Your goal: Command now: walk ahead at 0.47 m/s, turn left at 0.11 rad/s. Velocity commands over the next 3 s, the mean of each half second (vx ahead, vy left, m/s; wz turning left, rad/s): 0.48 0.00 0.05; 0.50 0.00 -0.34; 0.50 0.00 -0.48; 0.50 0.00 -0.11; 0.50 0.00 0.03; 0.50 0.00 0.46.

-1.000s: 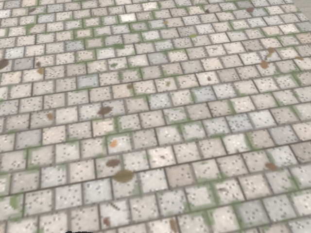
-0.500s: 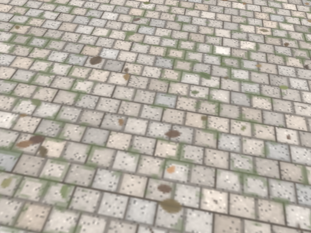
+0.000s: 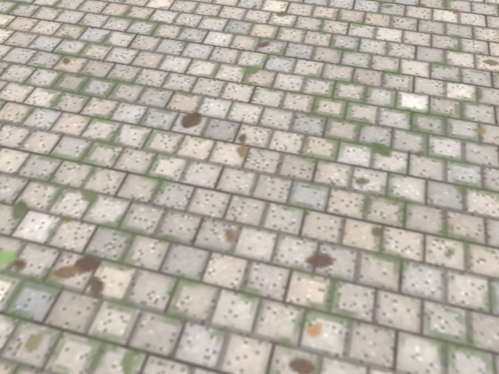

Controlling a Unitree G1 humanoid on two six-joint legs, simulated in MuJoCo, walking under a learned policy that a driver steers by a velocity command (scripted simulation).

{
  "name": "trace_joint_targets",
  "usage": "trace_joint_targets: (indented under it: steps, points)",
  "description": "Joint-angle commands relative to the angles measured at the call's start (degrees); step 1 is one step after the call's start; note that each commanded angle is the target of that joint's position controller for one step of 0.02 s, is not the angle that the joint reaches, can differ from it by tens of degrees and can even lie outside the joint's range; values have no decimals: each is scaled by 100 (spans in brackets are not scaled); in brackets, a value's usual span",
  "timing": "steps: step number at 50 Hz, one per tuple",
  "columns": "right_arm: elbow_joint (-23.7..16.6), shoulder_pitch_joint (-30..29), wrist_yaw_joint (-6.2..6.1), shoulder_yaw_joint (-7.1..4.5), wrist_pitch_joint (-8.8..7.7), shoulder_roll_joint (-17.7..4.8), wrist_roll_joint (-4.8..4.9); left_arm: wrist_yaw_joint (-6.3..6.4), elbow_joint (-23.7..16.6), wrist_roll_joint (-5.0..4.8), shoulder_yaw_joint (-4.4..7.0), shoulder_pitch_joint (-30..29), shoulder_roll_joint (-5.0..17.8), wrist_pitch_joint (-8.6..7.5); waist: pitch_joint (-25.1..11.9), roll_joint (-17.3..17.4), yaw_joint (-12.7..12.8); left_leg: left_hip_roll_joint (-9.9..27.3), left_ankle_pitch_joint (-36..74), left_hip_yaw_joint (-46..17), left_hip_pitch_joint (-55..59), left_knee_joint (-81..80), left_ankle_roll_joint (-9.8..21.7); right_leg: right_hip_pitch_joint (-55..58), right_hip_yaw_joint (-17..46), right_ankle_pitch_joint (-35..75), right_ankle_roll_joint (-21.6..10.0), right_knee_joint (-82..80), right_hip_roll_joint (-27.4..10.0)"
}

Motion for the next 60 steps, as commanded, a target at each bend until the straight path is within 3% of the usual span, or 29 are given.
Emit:
trace_joint_targets:
  steps: [1, 2, 3, 4, 5, 7, 10, 16, 19, 22, 25, 26, 27, 28, 29, 30, 31, 32, 34, 39, 44, 49, 52, 54, 55, 56, 57, 58, 60]
  points:
    - [-293, -255, 3, -145, -95, -847, 32, 195, 239, 97, 331, 1997, 956, -178, -875, -22, 1198, 902, 4475, 9, -1596, 2844, 422, 3022, 528, -456, -471, -542, -299]
    - [-439, 310, 47, -17, -100, -242, 230, 215, 311, 227, 491, 2641, 1708, -206, -1633, -1438, 1042, -83, 1281, 470, -3410, 5099, 112, 4480, 3402, -1701, -1109, -1173, -2034]
    - [-363, 225, 40, -87, -103, -575, 73, 148, 342, 46, 423, 2250, 1444, -152, -1499, -1139, 875, -233, -371, -226, -4011, 5750, 243, 4061, 4753, -1987, -1196, -1989, -2192]
    - [-425, -132, 57, -119, -81, -656, 34, 131, 225, -25, 331, 1554, 1095, -133, -568, -607, 582, 185, 56, -249, -4265, 5958, 311, 3234, 3797, -2294, -1111, -1934, -2056]
    - [-467, -454, 105, -86, -99, -621, 13, 106, 157, -36, 229, 1159, 715, -163, -157, -140, 512, 444, 510, -166, -4163, 5638, 317, 2531, 3042, -1793, -999, -2073, -1783]
    - [-453, -485, 163, -54, -6, -463, -89, 129, 268, -47, 126, 1030, 441, -241, 99, -367, 263, 750, 822, 2, -3801, 5077, 229, 1903, 2016, -691, -725, -2291, -1257]
    - [-421, -540, 236, -15, 118, -335, -115, 126, 495, -89, 133, 1415, 517, -375, 62, -334, 199, 835, 1069, 228, -3860, 4892, 59, 1883, 1434, 538, -825, -2429, -1109]
    - [-864, -2008, 268, 78, 148, -226, -85, 133, 798, -136, 95, 1991, 507, -395, 356, -262, 460, 945, 2084, 637, -4611, 3316, -233, 2321, 746, 1619, -797, -2574, -816]
    - [-1016, -2569, 274, 150, 125, -125, -48, 164, 924, -127, 86, 2250, 555, -400, 379, -309, 619, 780, 2462, 822, -4346, 2403, -206, 2560, 594, 2100, -739, -2501, -824]
    - [-1129, -2890, 248, 147, 102, -200, -37, 215, 1056, -82, 80, 2436, 602, -371, 428, -329, 670, 652, 2346, 846, -4231, 1903, -51, 3069, 625, 2534, -744, -2328, -1032]
    - [-1066, -2600, 197, 87, 50, -337, -43, 275, 1107, -35, 100, 2278, 713, -328, 276, -391, 417, 398, 1717, 886, -3642, 1570, 225, 3479, 559, 3936, -640, -1686, -1181]
    - [-922, -2145, 153, 34, 19, -436, -56, 282, 1123, -22, 107, 2242, 749, -306, 28, -408, 225, 223, 1497, 904, -3010, 1449, 329, 3463, 579, 4605, -576, -1073, -1143]
    - [-633, -1257, 97, -38, -40, -555, -90, 272, 1123, -38, 99, 2162, 762, -276, -440, -260, -174, 117, 1667, 931, -1911, 1071, 473, 3199, 469, 4609, -482, -53, -952]
    - [-411, -264, 21, -146, -104, -900, -229, 251, 987, -99, 49, 2120, 634, -279, -1099, 53, -522, 957, 1440, 92, -346, 1036, 719, 2107, 363, 3098, -407, 1406, -711]
    - [-397, 121, -6, -302, -95, -1503, -351, 204, 828, -335, -96, 2788, -50, -269, -1914, 1324, -236, 2797, 969, -2580, 1344, 695, 1375, -1, -19, -826, -138, 3605, 272]
    - [-442, -143, 45, -277, -20, -1269, -108, 255, 961, -191, 79, 2652, 584, -223, -1883, 745, -234, 2883, 712, -3364, 922, 155, 1413, -487, 666, -1977, -235, 4220, 334]
    - [-492, -767, 55, -174, -9, -908, -30, 244, 852, -152, 127, 2168, 625, -206, -901, 429, 24, 2613, 454, -2328, 32, -1, 1188, -683, 802, -1458, -271, 4210, -3]
    - [-529, -1133, 78, -85, -51, -556, -18, 208, 817, -139, 90, 1935, 474, -217, -351, 265, 136, 2346, 722, -1600, -758, -308, 983, -579, 774, -1049, -260, 3898, -228]
    - [-433, -1293, 32, -12, -131, -307, 6, 136, 875, -3, 103, 1961, 339, -76, 44, 467, 405, 1891, 1285, -596, -1564, -616, 586, -179, 733, -739, -174, 3482, -441]
    - [-236, -896, 5, -62, -322, -458, 49, -3, 668, 8, 120, 1428, 182, 150, 192, 383, 509, 1728, 2214, 478, -1538, -878, 506, -734, 585, 34, -7, 3220, -559]
    - [-79, -565, -29, -31, -305, -404, 34, -76, 301, 2, 60, 440, 95, 129, 434, 370, 348, 1553, 2895, 1221, -1234, -839, 425, -1076, 275, 951, 68, 1831, -489]
    - [124, -93, -120, -56, -228, -557, 14, -143, -61, 49, -15, -353, 74, 105, 528, 383, 124, 1801, 3955, 1640, -395, -533, 391, -908, -278, 806, -186, 674, -287]
    - [140, -170, -179, -97, -130, -739, -15, -117, -72, 63, 46, -126, 203, 111, 283, 562, 338, 1900, 6118, 1900, 50, 324, 335, -317, -558, 8, -519, 452, 130]
    - [101, -270, -184, -155, -19, -928, -31, -61, 130, 60, 159, 676, 392, 86, -214, 643, 697, 1933, 6982, 1962, 79, 1734, 339, 591, -635, -584, -808, 277, 525]
    - [42, -346, -153, -169, 30, -975, -5, -7, 367, 94, 261, 1449, 557, 29, -637, 453, 1060, 1858, 6304, 2031, -395, 2987, 234, 1663, -498, -429, -986, -231, 661]
    - [-143, -378, -122, -126, 21, -806, 9, 79, 521, 163, 443, 2172, 1089, 5, -1170, -117, 1350, 1651, 4186, 2030, -1682, 4748, 52, 3044, 891, -982, -1316, -530, -323]
    - [-601, -407, 7, -74, -44, -341, 91, 105, 374, 46, 581, 1805, 1642, 77, -1489, -1526, 877, 170, -687, 1472, -4330, 6898, -333, 4549, 4251, -864, -2237, -1289, -1789]
    - [-769, -1119, 40, -110, -131, -730, 29, 124, 351, -58, 555, 1883, 1575, 149, -1282, -368, 1093, 404, -351, 334, -5021, 6998, -267, 4394, 4216, -413, -2161, -1649, -1803]
    - [-767, -1168, 46, -63, -247, -595, 103, 188, 406, -92, 405, 1374, 997, 106, -186, 309, 606, 897, 492, 269, -4790, 6016, -227, 2991, 2879, 817, -1715, -1766, -1474]
Next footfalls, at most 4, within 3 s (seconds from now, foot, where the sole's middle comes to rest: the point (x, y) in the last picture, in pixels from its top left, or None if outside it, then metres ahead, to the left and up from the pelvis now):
0.02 right None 0.16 -0.10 -0.76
0.56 left None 0.48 0.08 -0.76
1.10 right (292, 283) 0.72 -0.14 -0.76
1.66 left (280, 186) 1.09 -0.14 -0.76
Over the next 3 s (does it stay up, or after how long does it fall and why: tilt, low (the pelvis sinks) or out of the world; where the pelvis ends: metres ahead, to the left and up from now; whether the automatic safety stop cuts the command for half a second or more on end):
stays up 1.53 -0.45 0.02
